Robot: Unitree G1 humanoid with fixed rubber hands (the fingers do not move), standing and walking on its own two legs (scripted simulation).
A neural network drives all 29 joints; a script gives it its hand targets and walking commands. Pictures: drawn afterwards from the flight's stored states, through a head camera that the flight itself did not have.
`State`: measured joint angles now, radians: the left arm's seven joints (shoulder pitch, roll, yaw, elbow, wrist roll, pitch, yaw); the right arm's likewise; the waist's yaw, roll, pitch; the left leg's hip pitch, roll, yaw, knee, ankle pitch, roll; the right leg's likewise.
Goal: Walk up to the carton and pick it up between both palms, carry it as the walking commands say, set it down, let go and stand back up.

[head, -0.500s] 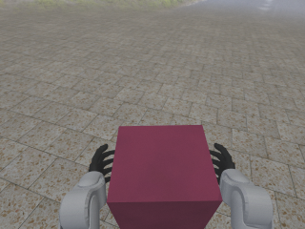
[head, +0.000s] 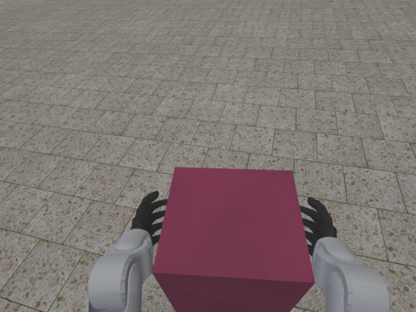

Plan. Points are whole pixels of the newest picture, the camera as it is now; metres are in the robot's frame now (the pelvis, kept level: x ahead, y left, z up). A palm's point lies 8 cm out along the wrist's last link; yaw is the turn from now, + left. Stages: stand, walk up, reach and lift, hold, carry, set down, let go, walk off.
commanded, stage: carry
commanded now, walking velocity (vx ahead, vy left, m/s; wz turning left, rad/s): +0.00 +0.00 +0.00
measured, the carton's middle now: (230, 248) +0.25 -0.02 +0.01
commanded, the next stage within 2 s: hold in 1.52 s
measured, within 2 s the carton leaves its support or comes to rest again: neither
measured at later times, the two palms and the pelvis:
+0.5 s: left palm (106, 240) +0.25 +0.19 +0.08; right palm (277, 242) +0.23 -0.10 +0.06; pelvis +0.00 +0.05 -0.02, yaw +0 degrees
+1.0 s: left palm (108, 258) +0.22 +0.19 +0.05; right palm (279, 248) +0.23 -0.11 +0.05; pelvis -0.02 +0.04 -0.02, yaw +0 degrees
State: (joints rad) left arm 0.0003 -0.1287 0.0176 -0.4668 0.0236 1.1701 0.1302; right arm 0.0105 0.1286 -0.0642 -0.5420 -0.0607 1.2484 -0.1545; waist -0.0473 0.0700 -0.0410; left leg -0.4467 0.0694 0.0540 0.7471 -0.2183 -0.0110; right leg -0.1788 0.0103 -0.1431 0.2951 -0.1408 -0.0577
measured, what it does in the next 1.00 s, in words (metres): steps on the spot: left foot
